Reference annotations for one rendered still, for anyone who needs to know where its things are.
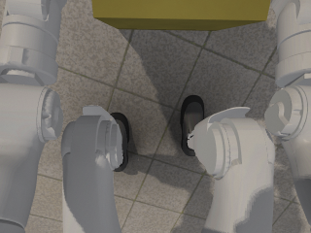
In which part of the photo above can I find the robot left shin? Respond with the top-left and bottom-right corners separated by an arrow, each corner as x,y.
60,105 -> 123,169

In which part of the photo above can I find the robot right upper arm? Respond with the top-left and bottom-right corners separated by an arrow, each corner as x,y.
264,84 -> 311,231

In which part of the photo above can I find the robot right shin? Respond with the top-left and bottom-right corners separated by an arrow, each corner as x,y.
187,107 -> 275,166

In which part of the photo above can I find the robot left forearm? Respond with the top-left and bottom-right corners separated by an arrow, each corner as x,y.
0,0 -> 67,86

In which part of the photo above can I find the robot shin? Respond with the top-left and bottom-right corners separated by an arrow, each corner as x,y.
187,107 -> 275,166
60,105 -> 123,169

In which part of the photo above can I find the carton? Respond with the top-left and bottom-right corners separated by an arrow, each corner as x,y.
91,0 -> 271,31

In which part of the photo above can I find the robot left upper arm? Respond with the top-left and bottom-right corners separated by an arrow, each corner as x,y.
0,83 -> 64,233

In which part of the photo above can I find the robot right forearm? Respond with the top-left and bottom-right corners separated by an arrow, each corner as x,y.
271,0 -> 311,88

